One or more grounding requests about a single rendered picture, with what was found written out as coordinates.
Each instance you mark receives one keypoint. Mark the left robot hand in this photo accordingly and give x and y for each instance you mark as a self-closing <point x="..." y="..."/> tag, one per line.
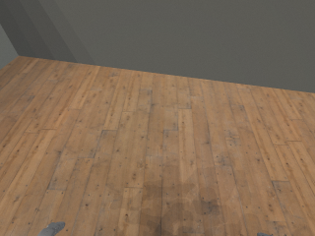
<point x="52" y="229"/>

